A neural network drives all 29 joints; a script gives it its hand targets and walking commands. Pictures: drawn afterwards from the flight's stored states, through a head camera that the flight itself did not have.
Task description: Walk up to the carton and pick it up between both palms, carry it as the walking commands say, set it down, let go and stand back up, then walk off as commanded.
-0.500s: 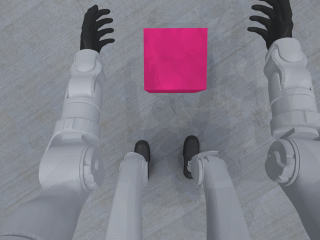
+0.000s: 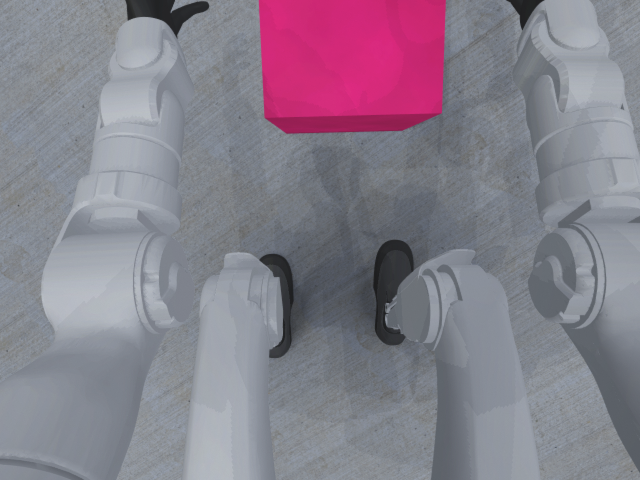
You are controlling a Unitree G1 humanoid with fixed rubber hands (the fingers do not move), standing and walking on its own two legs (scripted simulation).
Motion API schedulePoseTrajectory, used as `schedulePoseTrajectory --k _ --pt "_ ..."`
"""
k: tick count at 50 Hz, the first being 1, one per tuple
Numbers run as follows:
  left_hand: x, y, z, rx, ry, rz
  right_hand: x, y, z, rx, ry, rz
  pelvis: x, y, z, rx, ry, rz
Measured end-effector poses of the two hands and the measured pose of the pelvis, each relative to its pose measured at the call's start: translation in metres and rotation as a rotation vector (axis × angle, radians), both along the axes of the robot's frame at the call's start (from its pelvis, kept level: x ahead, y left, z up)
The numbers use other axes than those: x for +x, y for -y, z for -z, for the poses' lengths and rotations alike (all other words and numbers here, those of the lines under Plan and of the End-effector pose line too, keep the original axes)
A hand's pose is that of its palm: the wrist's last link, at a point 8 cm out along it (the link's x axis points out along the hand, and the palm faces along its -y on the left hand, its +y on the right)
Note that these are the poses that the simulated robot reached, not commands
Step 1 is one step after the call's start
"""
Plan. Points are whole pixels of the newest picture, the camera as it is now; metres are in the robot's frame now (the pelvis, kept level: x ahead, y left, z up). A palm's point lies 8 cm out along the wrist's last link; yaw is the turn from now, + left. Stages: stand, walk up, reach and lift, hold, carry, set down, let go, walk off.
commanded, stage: reach and lift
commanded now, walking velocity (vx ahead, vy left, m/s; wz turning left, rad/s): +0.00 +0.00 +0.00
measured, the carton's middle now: (346, 54) +0.56 -0.01 -0.36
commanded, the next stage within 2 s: none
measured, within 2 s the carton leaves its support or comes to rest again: neither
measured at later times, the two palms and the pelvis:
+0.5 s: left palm (202, 66) +0.53 +0.18 -0.29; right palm (481, 54) +0.54 -0.17 -0.28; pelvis -0.01 +0.00 -0.09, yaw +0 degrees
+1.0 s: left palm (210, 60) +0.54 +0.17 -0.30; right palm (476, 46) +0.55 -0.17 -0.29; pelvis -0.02 +0.00 -0.11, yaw +0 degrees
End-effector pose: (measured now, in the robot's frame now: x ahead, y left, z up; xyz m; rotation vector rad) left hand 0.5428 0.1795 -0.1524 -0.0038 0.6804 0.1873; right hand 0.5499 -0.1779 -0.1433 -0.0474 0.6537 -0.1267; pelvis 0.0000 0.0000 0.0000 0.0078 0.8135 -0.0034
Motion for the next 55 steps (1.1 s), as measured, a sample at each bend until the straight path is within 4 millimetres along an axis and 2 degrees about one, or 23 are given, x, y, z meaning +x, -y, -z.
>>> schedulePoseTrajectory --k 12,20,25,29,32,39,47,55 --pt "-0.006 -0.002 0.069 -0.005 -0.037 -0.016 0.001 0.0 0.064 -0.001 -0.018 -0.013 -0.003 -0.001 0.047 0.001 0.058 0.003" --pt "-0.009 -0.001 0.109 -0.011 -0.05 -0.016 -0.014 -0.002 0.116 0.018 -0.076 -0.012 -0.008 -0.002 0.071 0.001 0.118 0.004" --pt "-0.009 0.002 0.134 -0.013 -0.068 -0.011 -0.012 -0.004 0.138 0.021 -0.063 -0.02 -0.013 -0.003 0.086 0.0 0.167 0.004" --pt "-0.006 0.002 0.15 -0.014 -0.052 -0.005 -0.002 -0.001 0.147 0.021 -0.028 -0.013 -0.017 -0.003 0.098 0.001 0.201 0.005" --pt "-0.005 0.005 0.153 -0.021 -0.052 0.002 0.002 -0.001 0.148 0.022 -0.018 -0.012 -0.016 -0.003 0.104 0.001 0.208 0.005" --pt "0.005 0.008 0.141 -0.017 -0.016 0.014 0.002 -0.002 0.145 0.018 -0.02 -0.014 -0.017 -0.003 0.107 0.001 0.217 0.005" --pt "-0.001 0.007 0.147 -0.012 -0.044 0.013 0.0 -0.003 0.147 0.016 -0.03 -0.022 -0.017 -0.003 0.107 0.002 0.218 0.004" --pt "0.003 0.01 0.143 -0.013 -0.03 0.027 0.0 -0.01 0.148 0.009 -0.033 -0.054 -0.017 -0.003 0.107 0.002 0.219 0.003"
